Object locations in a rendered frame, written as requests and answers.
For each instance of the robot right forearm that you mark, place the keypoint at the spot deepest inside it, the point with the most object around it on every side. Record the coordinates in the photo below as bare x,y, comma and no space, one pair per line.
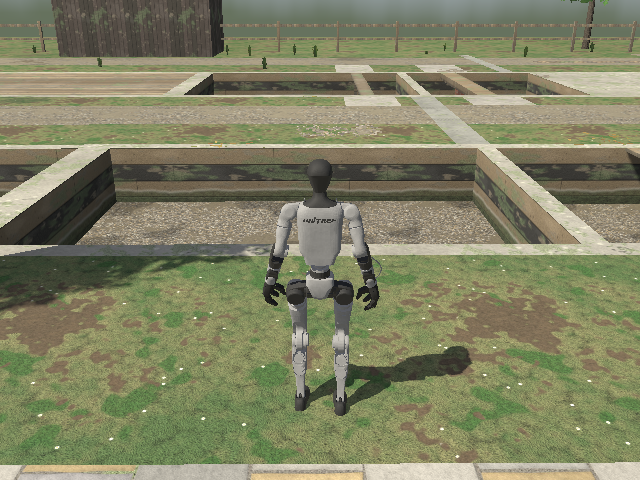
367,270

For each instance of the robot head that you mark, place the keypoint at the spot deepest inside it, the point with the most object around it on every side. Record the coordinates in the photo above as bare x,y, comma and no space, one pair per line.
319,173

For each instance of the left robot upper arm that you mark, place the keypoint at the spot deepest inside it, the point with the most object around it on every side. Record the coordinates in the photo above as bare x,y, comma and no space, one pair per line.
287,213

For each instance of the robot right hand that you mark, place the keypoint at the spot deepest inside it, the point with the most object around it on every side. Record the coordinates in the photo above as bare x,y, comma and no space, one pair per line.
373,295

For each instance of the robot left hand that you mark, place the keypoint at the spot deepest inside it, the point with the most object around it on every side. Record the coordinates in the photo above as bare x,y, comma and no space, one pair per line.
269,289

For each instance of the right robot upper arm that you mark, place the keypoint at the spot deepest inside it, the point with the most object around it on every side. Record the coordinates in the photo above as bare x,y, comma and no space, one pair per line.
352,213

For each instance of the left robot foot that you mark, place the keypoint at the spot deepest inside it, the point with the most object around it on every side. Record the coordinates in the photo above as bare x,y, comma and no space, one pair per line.
300,403

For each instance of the robot left forearm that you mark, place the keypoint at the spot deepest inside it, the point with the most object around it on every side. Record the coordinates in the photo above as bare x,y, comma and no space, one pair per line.
274,267

